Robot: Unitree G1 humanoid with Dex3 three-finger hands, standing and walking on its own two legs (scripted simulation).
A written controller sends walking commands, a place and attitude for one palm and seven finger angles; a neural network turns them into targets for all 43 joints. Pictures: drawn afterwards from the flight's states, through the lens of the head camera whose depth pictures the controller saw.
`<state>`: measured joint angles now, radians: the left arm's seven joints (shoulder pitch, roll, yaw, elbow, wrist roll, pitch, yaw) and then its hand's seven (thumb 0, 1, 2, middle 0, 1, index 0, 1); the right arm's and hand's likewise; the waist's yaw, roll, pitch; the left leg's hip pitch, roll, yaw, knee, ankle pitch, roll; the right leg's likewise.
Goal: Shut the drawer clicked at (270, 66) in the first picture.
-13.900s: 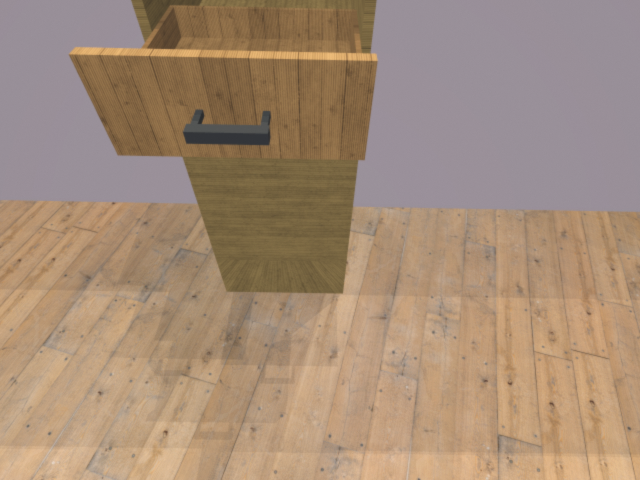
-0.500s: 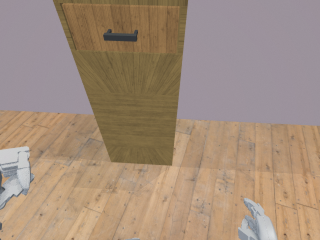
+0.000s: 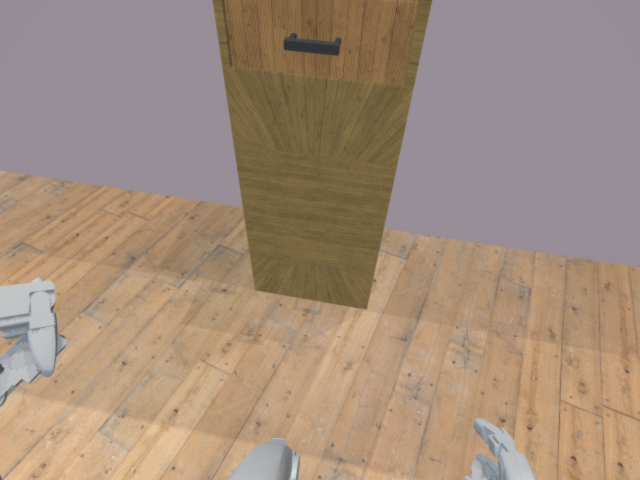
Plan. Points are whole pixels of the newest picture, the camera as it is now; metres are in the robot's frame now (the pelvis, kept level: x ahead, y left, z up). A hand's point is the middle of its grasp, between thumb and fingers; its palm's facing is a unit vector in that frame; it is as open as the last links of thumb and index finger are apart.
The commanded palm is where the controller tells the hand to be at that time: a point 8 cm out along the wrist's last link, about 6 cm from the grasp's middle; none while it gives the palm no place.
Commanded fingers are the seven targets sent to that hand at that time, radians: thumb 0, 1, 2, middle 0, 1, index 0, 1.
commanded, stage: stop stepping back and stand still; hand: left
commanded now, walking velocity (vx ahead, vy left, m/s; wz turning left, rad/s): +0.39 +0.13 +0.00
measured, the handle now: (313, 42) +0.87 +0.12 +0.19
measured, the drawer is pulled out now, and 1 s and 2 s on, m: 0.00 0.00 0.00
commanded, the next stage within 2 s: let the arm hang, fingers relaxed in 0.64 s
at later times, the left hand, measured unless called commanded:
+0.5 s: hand (30, 402) +0.12 +0.24 +0.18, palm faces +0.30 -0.83 -0.48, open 3.2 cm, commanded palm +0.07 +0.29 +0.20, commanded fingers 0.00 0.90 0.90 -1.40 -1.60 -1.40 -1.60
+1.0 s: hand out of the picture +0.05 +0.18 -0.12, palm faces -0.04 -0.97 -0.23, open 3.0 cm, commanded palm none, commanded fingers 0.00 0.90 0.90 -0.84 -0.99 -0.84 -0.99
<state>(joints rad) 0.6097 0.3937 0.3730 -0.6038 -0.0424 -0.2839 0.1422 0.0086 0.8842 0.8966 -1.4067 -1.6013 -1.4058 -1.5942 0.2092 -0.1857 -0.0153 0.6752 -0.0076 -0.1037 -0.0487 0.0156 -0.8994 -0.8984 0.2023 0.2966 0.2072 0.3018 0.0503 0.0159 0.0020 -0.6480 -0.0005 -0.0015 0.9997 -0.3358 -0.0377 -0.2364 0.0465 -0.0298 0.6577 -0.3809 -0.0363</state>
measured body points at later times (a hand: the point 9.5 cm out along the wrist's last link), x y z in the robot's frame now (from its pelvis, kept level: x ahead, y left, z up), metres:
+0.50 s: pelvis -0.08 +0.02 +0.01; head -0.08 +0.02 +0.46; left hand +0.10 +0.28 +0.21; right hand +0.04 -0.23 -0.08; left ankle -0.04 +0.14 -0.68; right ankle -0.10 -0.07 -0.72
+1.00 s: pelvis -0.07 +0.02 +0.00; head -0.07 +0.00 +0.45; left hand +0.05 +0.23 -0.11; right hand +0.02 -0.21 -0.13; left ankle -0.01 +0.14 -0.71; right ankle -0.08 -0.08 -0.72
